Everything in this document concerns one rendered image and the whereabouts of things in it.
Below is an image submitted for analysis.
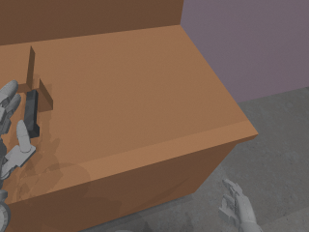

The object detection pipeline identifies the robot left forearm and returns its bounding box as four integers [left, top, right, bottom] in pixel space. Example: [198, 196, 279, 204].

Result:
[0, 189, 12, 232]

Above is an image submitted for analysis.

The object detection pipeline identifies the tap lever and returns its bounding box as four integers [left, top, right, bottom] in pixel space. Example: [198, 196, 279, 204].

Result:
[23, 89, 40, 138]

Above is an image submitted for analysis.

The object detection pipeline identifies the left robot hand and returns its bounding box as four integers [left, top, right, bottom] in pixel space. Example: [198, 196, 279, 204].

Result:
[0, 80, 36, 189]

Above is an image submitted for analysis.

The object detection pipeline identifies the counter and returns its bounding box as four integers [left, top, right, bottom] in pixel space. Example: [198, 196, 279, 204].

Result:
[0, 0, 258, 232]

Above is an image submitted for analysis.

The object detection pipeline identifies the robot right forearm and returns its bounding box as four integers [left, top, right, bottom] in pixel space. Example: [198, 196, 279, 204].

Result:
[239, 221, 264, 232]

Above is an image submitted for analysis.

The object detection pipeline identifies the right robot hand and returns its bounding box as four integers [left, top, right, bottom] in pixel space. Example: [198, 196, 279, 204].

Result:
[218, 178, 257, 229]

